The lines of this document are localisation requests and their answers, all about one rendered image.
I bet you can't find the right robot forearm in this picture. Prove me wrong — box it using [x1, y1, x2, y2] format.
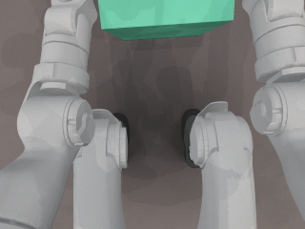
[241, 0, 305, 85]

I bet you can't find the carton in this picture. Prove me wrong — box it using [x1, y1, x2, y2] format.
[97, 0, 234, 41]

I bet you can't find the left robot forearm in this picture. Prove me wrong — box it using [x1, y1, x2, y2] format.
[17, 0, 98, 134]

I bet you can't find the robot left upper arm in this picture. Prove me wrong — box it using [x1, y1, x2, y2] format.
[0, 95, 96, 229]

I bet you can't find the robot left thigh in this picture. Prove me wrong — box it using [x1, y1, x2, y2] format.
[73, 118, 128, 229]

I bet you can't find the robot right upper arm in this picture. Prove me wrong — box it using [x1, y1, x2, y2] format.
[250, 81, 305, 221]

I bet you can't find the robot left shin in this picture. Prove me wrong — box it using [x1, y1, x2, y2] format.
[72, 109, 119, 164]

